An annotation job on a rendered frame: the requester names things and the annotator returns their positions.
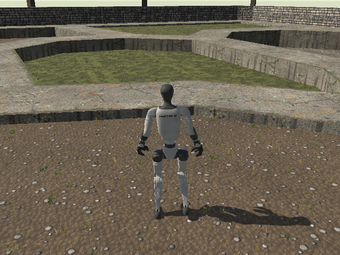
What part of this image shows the robot right upper arm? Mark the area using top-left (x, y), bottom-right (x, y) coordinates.
top-left (179, 106), bottom-right (195, 135)

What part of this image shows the robot left hand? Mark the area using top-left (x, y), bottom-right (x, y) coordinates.
top-left (137, 146), bottom-right (149, 156)

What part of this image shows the robot left forearm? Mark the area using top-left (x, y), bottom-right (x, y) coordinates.
top-left (138, 129), bottom-right (148, 147)

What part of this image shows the robot right hand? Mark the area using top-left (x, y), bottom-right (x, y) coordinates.
top-left (191, 145), bottom-right (203, 157)

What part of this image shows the right robot shin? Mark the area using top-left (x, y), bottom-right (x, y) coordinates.
top-left (179, 171), bottom-right (188, 208)

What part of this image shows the robot right forearm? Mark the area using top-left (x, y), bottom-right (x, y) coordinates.
top-left (190, 127), bottom-right (201, 147)

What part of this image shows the left robot thigh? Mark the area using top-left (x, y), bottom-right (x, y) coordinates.
top-left (152, 149), bottom-right (163, 186)

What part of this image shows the robot left upper arm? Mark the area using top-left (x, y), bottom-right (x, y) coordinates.
top-left (143, 108), bottom-right (157, 137)

